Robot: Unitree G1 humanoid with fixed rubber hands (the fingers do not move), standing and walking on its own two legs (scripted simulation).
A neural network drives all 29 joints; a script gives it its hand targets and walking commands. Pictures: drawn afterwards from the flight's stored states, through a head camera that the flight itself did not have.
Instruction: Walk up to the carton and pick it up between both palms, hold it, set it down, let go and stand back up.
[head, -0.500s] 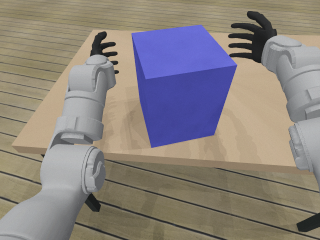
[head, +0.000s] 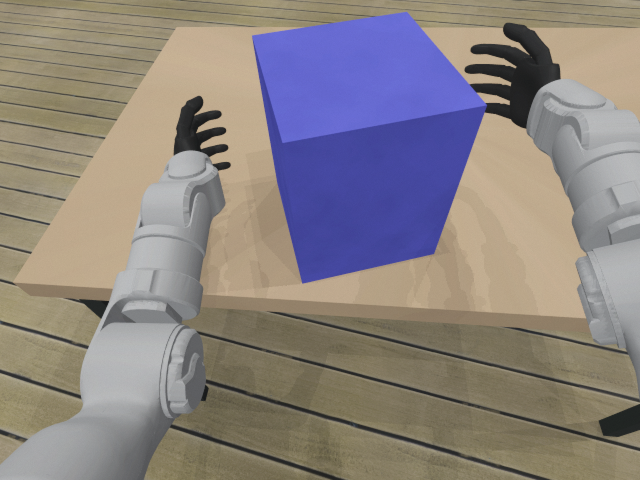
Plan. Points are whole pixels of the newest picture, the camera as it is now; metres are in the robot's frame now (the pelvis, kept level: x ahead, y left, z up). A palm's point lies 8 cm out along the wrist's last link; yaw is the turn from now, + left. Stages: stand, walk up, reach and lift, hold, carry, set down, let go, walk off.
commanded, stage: reach and lift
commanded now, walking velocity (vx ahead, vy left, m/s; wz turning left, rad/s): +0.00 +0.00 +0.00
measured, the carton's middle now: (351, 155) +0.51 +0.02 +0.11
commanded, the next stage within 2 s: none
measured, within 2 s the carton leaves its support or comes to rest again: leaves its support in 1.10 s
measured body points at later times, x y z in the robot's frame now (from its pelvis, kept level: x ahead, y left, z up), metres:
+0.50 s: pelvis +0.00 +0.00 +0.00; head +0.05 -0.01 +0.45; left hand +0.45 +0.19 +0.15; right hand +0.51 -0.14 +0.20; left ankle +0.01 +0.16 -0.74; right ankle -0.01 -0.09 -0.74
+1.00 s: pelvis +0.00 -0.01 +0.00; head +0.06 -0.02 +0.45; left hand +0.45 +0.17 +0.15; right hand +0.52 -0.13 +0.20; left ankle +0.01 +0.16 -0.74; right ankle -0.01 -0.09 -0.74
